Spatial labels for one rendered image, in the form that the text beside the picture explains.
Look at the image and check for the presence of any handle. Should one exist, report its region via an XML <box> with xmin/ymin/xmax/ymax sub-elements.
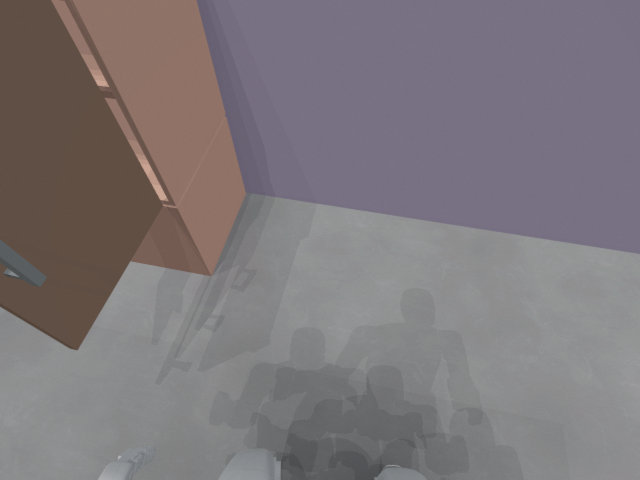
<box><xmin>0</xmin><ymin>240</ymin><xmax>47</xmax><ymax>287</ymax></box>

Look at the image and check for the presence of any robot left thigh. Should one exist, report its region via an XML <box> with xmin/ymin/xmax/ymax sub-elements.
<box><xmin>218</xmin><ymin>449</ymin><xmax>281</xmax><ymax>480</ymax></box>

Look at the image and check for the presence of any robot left hand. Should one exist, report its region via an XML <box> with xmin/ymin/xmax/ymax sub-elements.
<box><xmin>98</xmin><ymin>446</ymin><xmax>156</xmax><ymax>480</ymax></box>

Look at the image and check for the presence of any cupboard door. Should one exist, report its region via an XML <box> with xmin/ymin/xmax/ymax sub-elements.
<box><xmin>0</xmin><ymin>0</ymin><xmax>163</xmax><ymax>350</ymax></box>

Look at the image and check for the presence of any right robot shin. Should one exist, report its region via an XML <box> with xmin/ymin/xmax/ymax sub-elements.
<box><xmin>379</xmin><ymin>465</ymin><xmax>401</xmax><ymax>475</ymax></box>

